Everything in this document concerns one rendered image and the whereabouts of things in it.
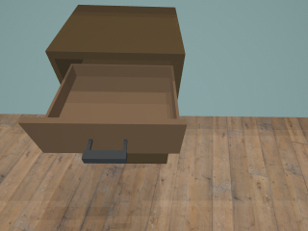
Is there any drawer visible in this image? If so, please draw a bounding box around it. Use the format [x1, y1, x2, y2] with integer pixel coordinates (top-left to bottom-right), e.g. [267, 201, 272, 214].
[18, 64, 188, 154]

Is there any cabinet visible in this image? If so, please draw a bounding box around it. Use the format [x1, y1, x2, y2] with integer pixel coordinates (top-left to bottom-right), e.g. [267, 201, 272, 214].
[45, 5, 186, 164]

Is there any handle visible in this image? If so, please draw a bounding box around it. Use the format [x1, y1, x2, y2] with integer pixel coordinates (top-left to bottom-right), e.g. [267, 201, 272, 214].
[81, 139, 128, 164]

